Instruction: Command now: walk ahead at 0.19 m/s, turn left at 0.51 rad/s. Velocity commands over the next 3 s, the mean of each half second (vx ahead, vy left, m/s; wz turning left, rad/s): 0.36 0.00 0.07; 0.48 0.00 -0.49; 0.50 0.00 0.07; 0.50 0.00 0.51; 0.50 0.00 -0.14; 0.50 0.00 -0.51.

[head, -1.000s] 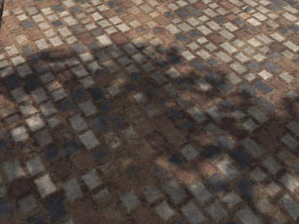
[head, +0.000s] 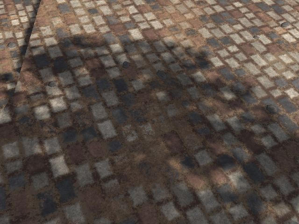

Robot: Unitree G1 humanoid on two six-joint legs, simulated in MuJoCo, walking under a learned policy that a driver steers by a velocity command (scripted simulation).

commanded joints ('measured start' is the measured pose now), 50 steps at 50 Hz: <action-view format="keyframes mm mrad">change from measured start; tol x16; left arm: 1 -94 73 11 -92 -7 -45 -14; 7 -42 61 2 -73 -16 -109 -47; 12 310 235 44 30 20 -130 -47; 33 419 -18 -41 -72 -31 -85 -1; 50 -76 -2 -44 -187 -13 -67 -74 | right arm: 1 19 -184 -50 -56 -5 -14 -9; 26 -250 -48 0 -138 -2 -132 60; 32 195 -240 -73 -66 -28 -122 18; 37 15 -56 -23 -39 -33 -113 37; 50 85 -165 -55 78 -2 -113 25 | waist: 1 -41 204 -49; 10 64 132 -64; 12 82 -232 -63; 30 -31 -104 -71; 33 -57 417 -392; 36 -33 110 -81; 50 -65 53 50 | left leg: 1 126 225 -311 -180 -238 174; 9 -84 174 -322 -87 -296 121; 13 -591 30 -32 640 -374 -27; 15 -623 83 4 687 -199 -26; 30 41 34 76 36 147 -48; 31 255 123 5 46 118 0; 33 580 487 -690 -129 -260 183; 39 113 296 -104 -234 96 117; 50 183 306 193 -269 313 100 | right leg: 1 -100 1 -1 -166 29 -7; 9 296 12 -71 -474 132 -98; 13 519 -398 671 -736 -366 -390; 21 404 -156 226 -735 236 -302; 29 314 -197 275 -613 333 -235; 31 199 -98 209 -299 388 -175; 33 -226 50 88 260 -268 -106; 34 -294 -22 106 360 -180 -102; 50 -187 -96 -57 -225 351 -114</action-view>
